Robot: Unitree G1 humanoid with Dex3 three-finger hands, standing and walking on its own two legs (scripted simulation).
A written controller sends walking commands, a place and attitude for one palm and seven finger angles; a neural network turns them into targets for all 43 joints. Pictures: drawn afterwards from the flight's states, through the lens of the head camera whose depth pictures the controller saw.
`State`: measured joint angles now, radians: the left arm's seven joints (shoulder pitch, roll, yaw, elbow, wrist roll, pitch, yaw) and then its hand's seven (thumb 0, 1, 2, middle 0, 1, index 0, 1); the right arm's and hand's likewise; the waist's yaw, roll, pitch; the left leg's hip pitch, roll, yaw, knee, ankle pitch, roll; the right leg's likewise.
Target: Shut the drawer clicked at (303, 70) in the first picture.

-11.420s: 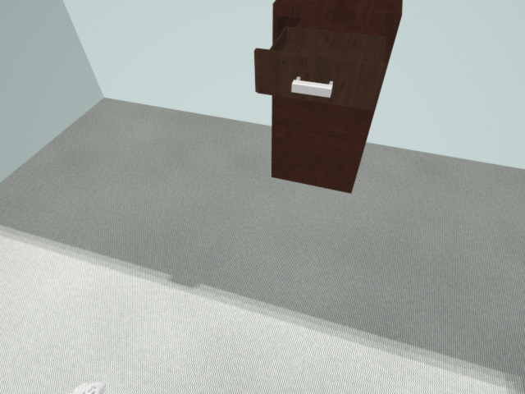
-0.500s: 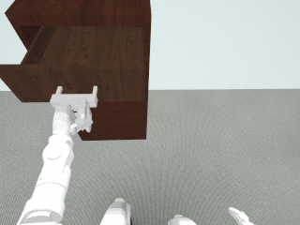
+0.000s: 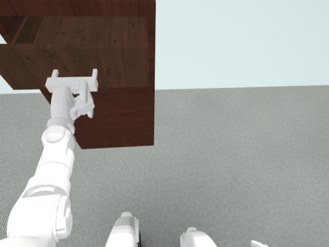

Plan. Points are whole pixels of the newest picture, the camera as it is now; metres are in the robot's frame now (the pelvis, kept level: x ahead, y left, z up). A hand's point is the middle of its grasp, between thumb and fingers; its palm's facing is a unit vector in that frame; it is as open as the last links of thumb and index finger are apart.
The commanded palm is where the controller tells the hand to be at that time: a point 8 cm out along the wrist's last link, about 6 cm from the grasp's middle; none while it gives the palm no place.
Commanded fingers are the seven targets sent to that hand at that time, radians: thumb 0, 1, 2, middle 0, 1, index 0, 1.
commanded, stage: push the drawer shut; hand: left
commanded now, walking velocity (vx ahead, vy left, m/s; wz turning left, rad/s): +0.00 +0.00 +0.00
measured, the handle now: (74, 78) +0.52 +0.24 +0.07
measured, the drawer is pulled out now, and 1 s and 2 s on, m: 0.13 0.02 0.00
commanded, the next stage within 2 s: pull the fist back off the drawer in 1.38 s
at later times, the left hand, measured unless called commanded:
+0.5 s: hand (93, 84) +0.50 +0.19 +0.07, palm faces +0.07 -1.00 -0.02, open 2.9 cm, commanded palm +0.50 +0.23 +0.07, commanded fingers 0.00 0.90 0.90 -1.40 -1.60 -1.40 -1.60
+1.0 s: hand (94, 67) +0.56 +0.19 +0.07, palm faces +0.07 -1.00 -0.02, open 3.1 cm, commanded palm +0.56 +0.23 +0.07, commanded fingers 0.00 0.90 0.90 -1.40 -1.60 -1.40 -1.60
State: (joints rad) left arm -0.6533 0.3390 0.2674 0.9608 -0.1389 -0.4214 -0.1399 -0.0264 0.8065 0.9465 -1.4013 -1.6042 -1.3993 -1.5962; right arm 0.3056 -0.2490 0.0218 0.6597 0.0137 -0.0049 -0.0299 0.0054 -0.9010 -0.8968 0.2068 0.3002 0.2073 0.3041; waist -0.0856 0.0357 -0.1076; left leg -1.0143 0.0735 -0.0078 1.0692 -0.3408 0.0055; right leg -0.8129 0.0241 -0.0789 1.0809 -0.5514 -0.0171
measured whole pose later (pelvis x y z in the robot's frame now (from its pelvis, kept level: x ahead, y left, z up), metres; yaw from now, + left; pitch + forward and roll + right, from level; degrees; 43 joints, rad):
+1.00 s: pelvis +0.01 +0.01 -0.02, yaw -3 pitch +25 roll -6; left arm -1.07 0.60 0.42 1.28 -0.01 -0.36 -0.15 0.01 0.77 0.92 -1.40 -1.60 -1.40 -1.60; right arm 0.40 -0.26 0.04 0.66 -0.03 0.05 0.00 0.00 -0.90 -0.90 0.21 0.30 0.21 0.30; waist -0.21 0.05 -0.11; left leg -1.23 0.11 -0.03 1.18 -0.38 0.01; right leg -1.01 0.06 -0.09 1.14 -0.57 -0.01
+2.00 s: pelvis -0.01 +0.02 -0.02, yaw -4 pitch +26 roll -7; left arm -1.13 0.61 0.42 1.22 0.01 -0.28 -0.09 0.04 0.85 0.91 -1.40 -1.60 -1.40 -1.60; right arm 0.43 -0.26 0.06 0.65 -0.05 0.02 0.03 0.00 -0.90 -0.90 0.21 0.30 0.21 0.30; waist -0.23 0.06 -0.09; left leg -1.28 0.10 -0.03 1.18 -0.35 0.03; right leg -1.06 0.06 -0.08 1.14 -0.54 0.00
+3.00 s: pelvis +0.04 +0.00 +0.07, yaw +0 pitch +3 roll -1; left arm -0.02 0.31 0.17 0.17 -0.10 -0.10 0.05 0.02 0.89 0.90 -1.40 -1.60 -1.40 -1.60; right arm 0.17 -0.24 0.04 0.55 0.05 0.04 -0.08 0.01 -0.90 -0.90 0.21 0.30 0.21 0.30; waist 0.01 0.05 -0.05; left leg -0.43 0.05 0.05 0.61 -0.23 0.00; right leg -0.25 0.01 -0.02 0.59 -0.39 -0.01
